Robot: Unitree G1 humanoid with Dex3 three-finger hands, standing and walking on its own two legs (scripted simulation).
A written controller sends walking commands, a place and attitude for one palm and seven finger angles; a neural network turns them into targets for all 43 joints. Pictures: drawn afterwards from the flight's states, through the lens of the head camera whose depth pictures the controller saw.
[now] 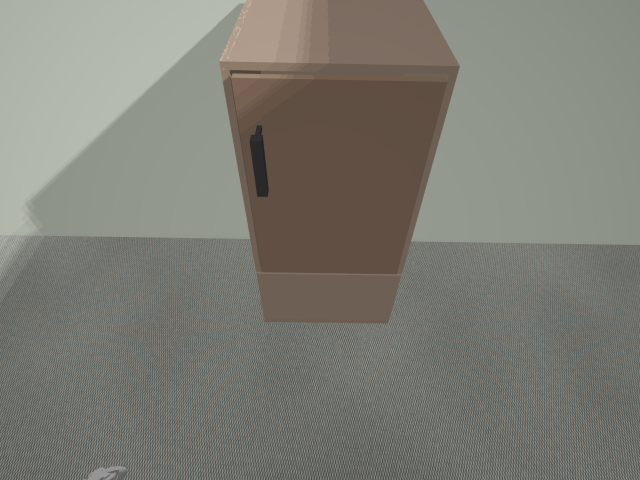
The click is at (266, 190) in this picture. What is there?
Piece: cupboard door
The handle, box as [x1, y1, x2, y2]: [250, 125, 268, 196]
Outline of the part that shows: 257,125 255,134 251,135 250,137 250,147 257,196 267,196 268,189 262,135 260,134 261,125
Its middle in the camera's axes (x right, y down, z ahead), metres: -0.13 -0.16 +0.83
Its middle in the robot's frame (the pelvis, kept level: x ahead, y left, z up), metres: +0.72 +0.17 -0.02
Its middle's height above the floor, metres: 0.75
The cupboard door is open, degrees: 0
